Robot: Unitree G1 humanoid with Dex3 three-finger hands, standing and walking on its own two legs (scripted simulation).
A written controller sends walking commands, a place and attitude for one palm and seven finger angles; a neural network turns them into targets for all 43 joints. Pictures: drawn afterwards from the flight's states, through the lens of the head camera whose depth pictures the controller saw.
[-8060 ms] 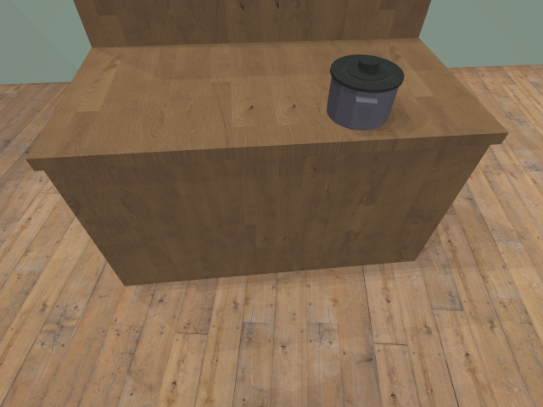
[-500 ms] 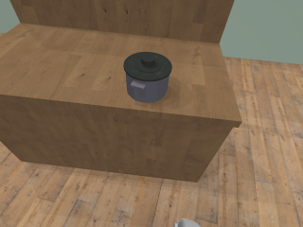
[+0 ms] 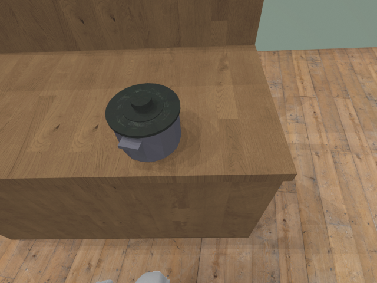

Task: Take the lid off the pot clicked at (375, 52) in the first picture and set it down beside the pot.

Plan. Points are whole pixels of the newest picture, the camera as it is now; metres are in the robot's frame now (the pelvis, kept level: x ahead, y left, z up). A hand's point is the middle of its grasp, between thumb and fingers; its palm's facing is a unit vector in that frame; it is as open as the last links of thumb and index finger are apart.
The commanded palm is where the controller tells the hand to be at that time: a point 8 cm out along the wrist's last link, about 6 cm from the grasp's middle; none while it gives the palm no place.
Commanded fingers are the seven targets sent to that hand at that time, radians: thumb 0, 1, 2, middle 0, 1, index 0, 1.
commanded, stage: come to a stop and stand still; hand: left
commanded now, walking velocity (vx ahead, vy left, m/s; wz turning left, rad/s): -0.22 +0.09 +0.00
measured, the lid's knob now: (141, 100) +0.50 +0.13 +0.09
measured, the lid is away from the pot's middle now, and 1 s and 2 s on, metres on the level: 0.00 0.00 0.00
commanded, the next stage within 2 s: look again from close up in 1.02 s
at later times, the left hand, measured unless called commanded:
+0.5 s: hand out of the picture +0.01 +0.23 -0.17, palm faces +0.03 -0.97 -0.22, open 7.4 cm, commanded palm none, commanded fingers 0.00 0.90 0.90 -0.20 -0.30 -0.20 -0.30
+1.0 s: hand out of the picture -0.02 +0.15 -0.17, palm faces +0.04 -0.98 -0.18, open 7.4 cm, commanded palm none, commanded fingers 0.00 0.90 0.90 -0.20 -0.30 -0.20 -0.30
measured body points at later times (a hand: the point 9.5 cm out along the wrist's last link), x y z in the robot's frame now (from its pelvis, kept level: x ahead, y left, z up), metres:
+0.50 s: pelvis +0.00 +0.04 +0.01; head +0.01 +0.05 +0.46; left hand +0.01 +0.29 -0.15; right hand +0.06 -0.19 -0.14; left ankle +0.01 +0.16 -0.74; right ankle -0.05 -0.08 -0.70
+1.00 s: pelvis -0.01 -0.01 +0.00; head +0.00 -0.02 +0.45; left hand -0.03 +0.20 -0.15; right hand -0.04 -0.22 -0.16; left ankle +0.01 +0.16 -0.74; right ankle -0.06 -0.09 -0.74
